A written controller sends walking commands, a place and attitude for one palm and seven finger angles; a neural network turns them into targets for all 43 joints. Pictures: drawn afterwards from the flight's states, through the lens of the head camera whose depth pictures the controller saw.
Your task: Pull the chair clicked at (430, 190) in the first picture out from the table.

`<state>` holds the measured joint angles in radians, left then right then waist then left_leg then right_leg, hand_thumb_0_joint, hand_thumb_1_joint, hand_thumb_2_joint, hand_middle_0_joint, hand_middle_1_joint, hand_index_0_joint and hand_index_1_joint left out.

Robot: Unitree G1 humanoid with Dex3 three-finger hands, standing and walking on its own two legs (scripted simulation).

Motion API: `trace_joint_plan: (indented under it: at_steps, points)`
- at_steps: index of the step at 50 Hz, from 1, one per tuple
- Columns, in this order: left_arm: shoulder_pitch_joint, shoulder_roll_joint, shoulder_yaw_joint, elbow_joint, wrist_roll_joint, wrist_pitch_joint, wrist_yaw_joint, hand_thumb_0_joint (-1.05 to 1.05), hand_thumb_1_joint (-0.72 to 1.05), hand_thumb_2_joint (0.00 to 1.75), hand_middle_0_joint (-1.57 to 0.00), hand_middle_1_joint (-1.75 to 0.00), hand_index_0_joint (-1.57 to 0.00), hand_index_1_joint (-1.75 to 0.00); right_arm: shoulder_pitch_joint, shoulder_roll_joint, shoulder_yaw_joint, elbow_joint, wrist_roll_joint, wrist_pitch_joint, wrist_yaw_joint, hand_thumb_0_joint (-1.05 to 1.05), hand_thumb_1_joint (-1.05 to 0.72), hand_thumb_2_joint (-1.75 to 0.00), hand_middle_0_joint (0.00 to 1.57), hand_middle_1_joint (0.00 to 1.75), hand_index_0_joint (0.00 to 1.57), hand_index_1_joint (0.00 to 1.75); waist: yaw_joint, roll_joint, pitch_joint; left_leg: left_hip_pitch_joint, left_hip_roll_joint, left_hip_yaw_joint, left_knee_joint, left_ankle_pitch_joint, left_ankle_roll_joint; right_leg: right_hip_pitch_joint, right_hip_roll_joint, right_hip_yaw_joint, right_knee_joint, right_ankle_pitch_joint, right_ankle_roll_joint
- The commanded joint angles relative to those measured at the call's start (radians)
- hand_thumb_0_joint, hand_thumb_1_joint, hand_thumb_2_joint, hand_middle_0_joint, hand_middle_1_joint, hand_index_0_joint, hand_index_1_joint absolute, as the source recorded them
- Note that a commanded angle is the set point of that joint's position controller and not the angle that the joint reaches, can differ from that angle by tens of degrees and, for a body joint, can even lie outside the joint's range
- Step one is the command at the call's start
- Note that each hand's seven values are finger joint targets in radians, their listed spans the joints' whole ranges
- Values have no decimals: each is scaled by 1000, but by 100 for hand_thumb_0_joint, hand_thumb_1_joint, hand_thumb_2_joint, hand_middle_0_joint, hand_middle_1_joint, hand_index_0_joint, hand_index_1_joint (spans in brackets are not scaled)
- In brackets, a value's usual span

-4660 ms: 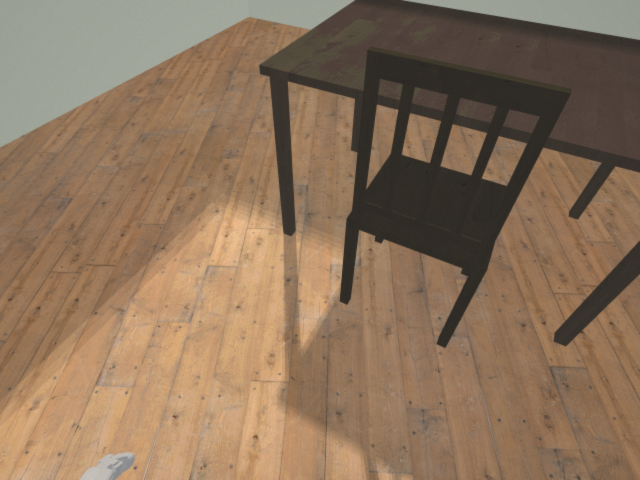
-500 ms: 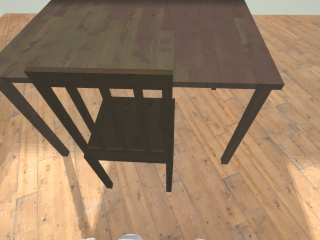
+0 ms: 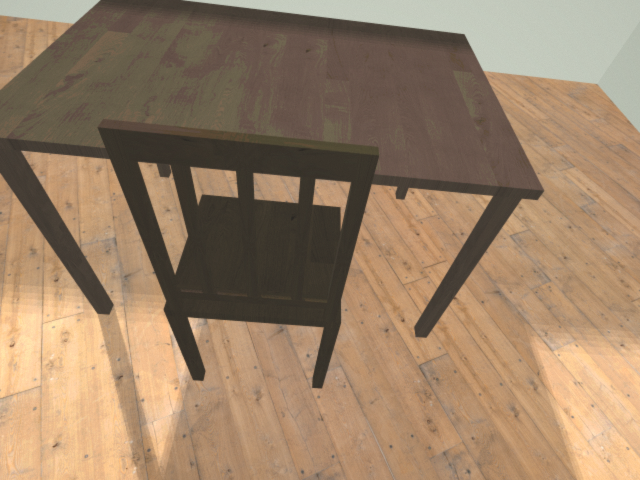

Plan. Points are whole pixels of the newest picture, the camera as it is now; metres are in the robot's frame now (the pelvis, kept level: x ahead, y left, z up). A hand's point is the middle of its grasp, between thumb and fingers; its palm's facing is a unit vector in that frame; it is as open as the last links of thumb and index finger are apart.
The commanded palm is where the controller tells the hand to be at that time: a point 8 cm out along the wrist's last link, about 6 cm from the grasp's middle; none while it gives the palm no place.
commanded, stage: come to a stop and stand still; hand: left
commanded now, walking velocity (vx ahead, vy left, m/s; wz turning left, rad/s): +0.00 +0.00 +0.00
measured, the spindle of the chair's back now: (249, 242) +0.51 +0.14 -0.08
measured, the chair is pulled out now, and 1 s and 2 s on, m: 0.00 0.00 0.00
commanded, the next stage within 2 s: look again from close up in 0.66 s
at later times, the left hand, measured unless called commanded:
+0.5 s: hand out of the picture -0.01 +0.10 -0.18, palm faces +0.07 -0.98 -0.21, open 7.3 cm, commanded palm none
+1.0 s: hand out of the picture -0.02 +0.13 -0.19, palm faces +0.05 -0.98 -0.17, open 7.4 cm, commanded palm none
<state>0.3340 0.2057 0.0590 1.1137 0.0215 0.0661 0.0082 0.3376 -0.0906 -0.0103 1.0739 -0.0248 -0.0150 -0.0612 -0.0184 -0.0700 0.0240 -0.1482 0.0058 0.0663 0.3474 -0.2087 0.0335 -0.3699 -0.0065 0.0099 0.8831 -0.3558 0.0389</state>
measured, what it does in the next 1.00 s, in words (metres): steps on the spot: right foot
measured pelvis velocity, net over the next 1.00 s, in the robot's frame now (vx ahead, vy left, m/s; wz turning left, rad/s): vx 0.00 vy -0.03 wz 0.01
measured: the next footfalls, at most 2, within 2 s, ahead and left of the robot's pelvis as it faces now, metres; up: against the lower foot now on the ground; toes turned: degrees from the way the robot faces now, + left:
right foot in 0.16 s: +0.02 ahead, -0.14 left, +0.00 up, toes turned -2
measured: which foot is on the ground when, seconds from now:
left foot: down 0.00-1.00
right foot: up 0.00-0.14, down 0.16-1.00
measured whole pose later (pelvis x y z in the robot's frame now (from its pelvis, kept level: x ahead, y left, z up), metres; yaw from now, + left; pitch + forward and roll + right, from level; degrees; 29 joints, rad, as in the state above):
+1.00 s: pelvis +0.00 -0.03 -0.01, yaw +0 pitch -1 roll -1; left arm 0.33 0.12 0.00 1.11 0.01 -0.02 0.05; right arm 0.29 -0.16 -0.01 1.06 -0.01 -0.02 -0.04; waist 0.00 0.01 0.01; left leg -0.21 0.03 0.05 0.55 -0.32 0.01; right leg -0.18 0.01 -0.05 0.51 -0.30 -0.01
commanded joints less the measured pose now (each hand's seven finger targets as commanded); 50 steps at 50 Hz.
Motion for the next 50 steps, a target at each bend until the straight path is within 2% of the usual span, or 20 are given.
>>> trace_joint_plan:
  at_steps: [1,5,6,7,8,9,11,16,22,37,38,39,40,41,42,43,45,47,48,50]
  points:
    - [-64,-8,-12,-81,-5,-32,-1,0,90,90,-20,-30,-20,-30,94,-194,-44,10,-6,-3,-12,0,-90,-90,20,30,20,30,-35,242,-20,108,267,-221,-51,392,129,-25,-17,-23,-179,-77,-14]
    - [24,-29,-17,-28,-9,-50,9,0,90,90,-20,-30,-20,-30,58,-184,-45,32,5,4,-3,0,-90,-90,20,30,20,30,14,214,-46,20,212,-180,19,303,82,175,-4,-68,-456,148,-22]
    - [49,-14,-16,-13,-7,-58,15,0,90,90,-20,-30,-20,-30,66,-163,-42,37,11,3,1,0,-90,-90,20,30,20,30,24,162,-49,-35,178,-157,53,214,46,256,-24,-46,-543,238,-23]
    - [53,23,-15,-5,-8,-67,23,0,90,90,-20,-30,-20,-30,72,-128,-35,42,19,2,8,0,-90,-90,20,30,20,30,21,78,-53,-128,133,-121,88,81,4,348,-94,46,-576,275,-42]
    - [37,44,-19,9,-10,-76,27,0,90,90,-20,-30,-20,-30,60,-80,-20,40,21,3,12,0,-90,-90,20,30,20,30,10,-9,-5,-173,75,-61,93,-75,-31,315,-189,126,-586,293,-80]
    - [16,56,-23,6,-12,-79,26,0,90,90,-20,-30,-20,-30,57,-63,-11,40,16,5,16,0,-90,-90,20,30,20,30,3,-15,28,-134,54,-47,83,-111,-40,226,-221,130,-600,242,-107]
    - [-4,33,-27,18,-15,-90,26,0,90,90,-20,-30,-20,-30,65,-62,-7,64,6,11,15,0,-90,-90,20,30,20,30,-3,-89,46,-49,63,-43,75,3,-46,165,-161,106,-597,310,-112]
    - [-5,11,-36,27,-21,-85,30,0,90,90,-20,-30,-20,-30,71,-80,0,91,10,11,13,0,-90,-90,20,30,20,30,9,49,102,-42,92,-69,11,97,-45,170,-103,49,-579,282,-80]
    - [6,18,-33,22,-18,-85,32,0,90,90,-20,-30,-20,-30,53,-86,-4,83,11,21,13,0,-90,-90,20,30,20,30,10,31,85,-17,85,-55,21,50,-47,174,-104,64,-625,222,-73]
    - [58,-5,-29,35,-15,-91,35,0,90,90,-20,-30,-20,-30,18,-88,-2,69,15,15,4,0,-90,-90,20,30,20,30,16,68,65,13,97,-58,19,105,-48,197,-96,43,-601,351,-71]
    - [171,42,-24,57,3,-130,76,0,90,90,-20,-30,-20,-30,-126,-126,-10,-7,20,-10,23,0,-90,-90,20,30,20,30,85,-35,87,-166,70,10,317,-52,-72,233,-193,171,-552,1028,41]
    - [158,69,-23,12,6,-137,73,0,90,90,-20,-30,-20,-30,-49,-88,-12,-56,19,5,25,0,-90,-90,20,30,20,30,14,1,18,-185,50,-81,373,-165,-36,276,-246,170,-514,1089,11]
    - [115,46,-29,-8,4,-134,64,0,90,90,-20,-30,-20,-30,-41,-87,-17,-52,17,8,25,0,-90,-90,20,30,20,30,3,112,11,-175,56,-65,377,-164,-25,253,-228,127,-516,960,-61]
    - [93,46,-30,-9,8,-129,61,0,90,90,-20,-30,-20,-30,-21,-60,-11,-46,24,4,29,0,-90,-90,20,30,20,30,-7,80,-30,-136,64,-46,318,-172,-34,227,-203,99,-531,725,-132]
    - [58,52,-30,-33,5,-125,56,0,90,90,-20,-30,-20,-30,11,-60,-7,-44,23,6,35,0,-90,-90,20,30,20,30,-16,80,-51,-76,44,-19,246,-127,-38,211,-176,72,-524,578,-145]
    - [45,46,-33,-45,4,-121,53,0,90,90,-20,-30,-20,-30,33,-67,-6,-42,20,2,37,0,-90,-90,20,30,20,30,-23,19,-56,-41,41,-26,178,-82,-37,190,-155,60,-508,431,-138]
    - [41,0,-43,-46,-5,-110,48,0,90,90,-20,-30,-20,-30,55,-110,-8,-35,13,-11,35,0,-90,-90,20,30,20,30,-18,44,-13,-29,86,-78,103,-1,-15,120,-93,51,-486,185,-103]
    - [50,-15,-45,-50,-7,-102,45,0,90,90,-20,-30,-20,-30,48,-134,-4,-36,7,-20,29,0,-90,-90,20,30,20,30,7,93,50,-104,127,-113,74,64,10,131,-59,32,-464,158,-91]
    - [44,-7,-46,-48,-7,-94,41,0,90,90,-20,-30,-20,-30,30,-133,1,-34,8,-22,29,0,-90,-90,20,30,20,30,15,193,63,-124,121,-135,38,77,14,150,-55,20,-441,136,-90]
    - [57,1,-48,-43,-6,-88,36,0,90,90,-20,-30,-20,-30,10,-141,4,-42,10,-21,26,0,-90,-90,20,30,20,30,29,176,96,-144,121,-138,15,63,21,155,-51,13,-441,122,-84]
